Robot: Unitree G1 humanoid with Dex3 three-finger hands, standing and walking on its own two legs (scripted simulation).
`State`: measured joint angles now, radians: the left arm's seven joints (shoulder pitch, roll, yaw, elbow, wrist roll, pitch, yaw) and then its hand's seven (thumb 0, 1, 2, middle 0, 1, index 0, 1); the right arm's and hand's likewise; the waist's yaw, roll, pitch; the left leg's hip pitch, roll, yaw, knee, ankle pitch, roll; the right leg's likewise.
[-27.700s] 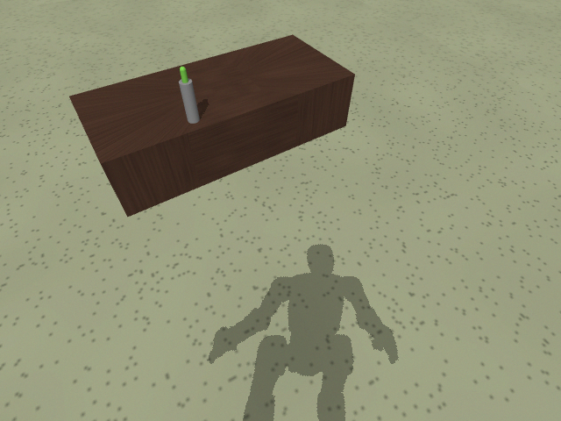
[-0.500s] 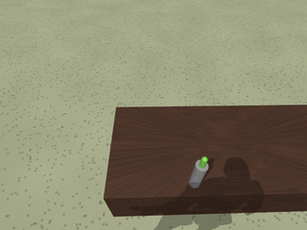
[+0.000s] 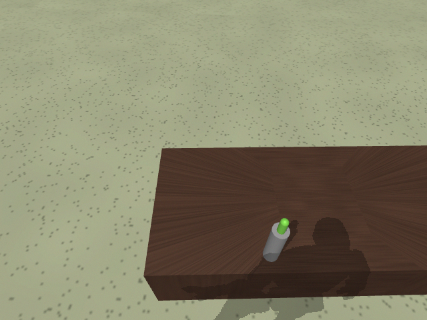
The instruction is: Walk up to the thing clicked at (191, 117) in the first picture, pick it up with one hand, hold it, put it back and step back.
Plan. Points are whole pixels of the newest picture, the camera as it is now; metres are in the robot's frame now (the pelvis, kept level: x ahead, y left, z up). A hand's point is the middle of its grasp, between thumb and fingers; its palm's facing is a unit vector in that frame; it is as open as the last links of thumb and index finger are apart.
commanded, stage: stand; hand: right
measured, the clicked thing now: (277, 239) +0.41 -0.20 -0.33
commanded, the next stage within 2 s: step back in 0.94 s
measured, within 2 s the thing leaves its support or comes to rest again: neither
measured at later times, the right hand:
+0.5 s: hand out of the picture +0.07 -0.25 -0.16, palm faces -0.02 +0.94 -0.34, open 7.4 cm
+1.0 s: hand out of the picture +0.07 -0.26 -0.16, palm faces -0.03 +0.94 -0.33, open 7.4 cm
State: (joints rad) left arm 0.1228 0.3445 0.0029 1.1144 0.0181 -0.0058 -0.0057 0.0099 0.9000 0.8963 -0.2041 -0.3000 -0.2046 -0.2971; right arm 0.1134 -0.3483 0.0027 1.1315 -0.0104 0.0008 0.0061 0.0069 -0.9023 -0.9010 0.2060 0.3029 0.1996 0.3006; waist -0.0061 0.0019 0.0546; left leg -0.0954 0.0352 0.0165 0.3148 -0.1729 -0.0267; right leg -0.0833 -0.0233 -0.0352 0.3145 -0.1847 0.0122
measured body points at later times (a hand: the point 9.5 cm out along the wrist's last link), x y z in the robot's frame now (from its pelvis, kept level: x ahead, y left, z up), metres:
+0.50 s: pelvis +0.00 +0.00 +0.00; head +0.00 +0.00 +0.45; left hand +0.08 +0.30 -0.13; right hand +0.07 -0.30 -0.13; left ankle +0.00 +0.13 -0.75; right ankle -0.01 -0.12 -0.75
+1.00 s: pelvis -0.01 +0.00 +0.00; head +0.01 +0.00 +0.45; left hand +0.07 +0.30 -0.13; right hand +0.07 -0.30 -0.14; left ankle +0.00 +0.13 -0.75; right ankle -0.01 -0.12 -0.75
